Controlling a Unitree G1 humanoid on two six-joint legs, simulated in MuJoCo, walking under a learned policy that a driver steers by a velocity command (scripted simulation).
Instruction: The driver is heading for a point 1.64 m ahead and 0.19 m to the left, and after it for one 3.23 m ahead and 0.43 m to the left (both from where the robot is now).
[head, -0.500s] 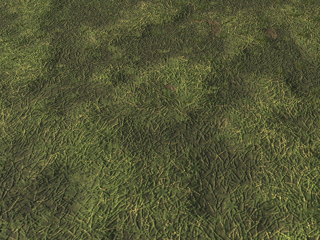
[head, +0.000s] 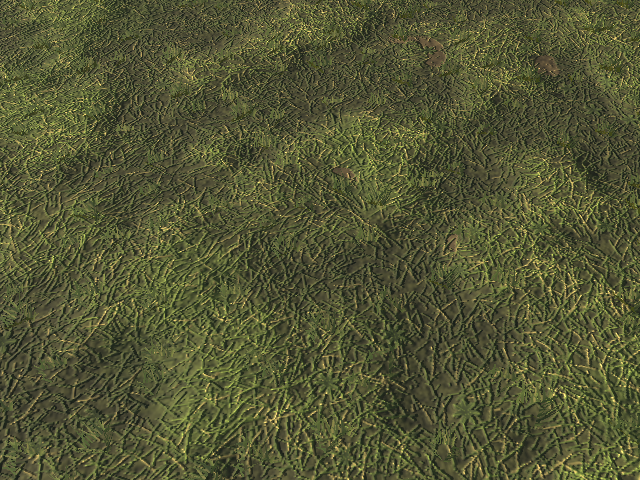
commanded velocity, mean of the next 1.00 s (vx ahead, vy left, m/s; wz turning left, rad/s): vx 0.22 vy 0.00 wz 0.00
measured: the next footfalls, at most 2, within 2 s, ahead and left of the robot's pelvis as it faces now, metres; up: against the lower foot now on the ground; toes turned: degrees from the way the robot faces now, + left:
right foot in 0.66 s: +0.10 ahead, -0.15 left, +0.00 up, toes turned -2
left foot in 1.14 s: +0.49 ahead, +0.07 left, +0.00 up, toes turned +3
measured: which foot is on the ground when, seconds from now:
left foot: down 0.00-0.66, up 0.68-1.00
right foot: down 0.00-0.40, up 0.42-0.64, down 0.66-1.00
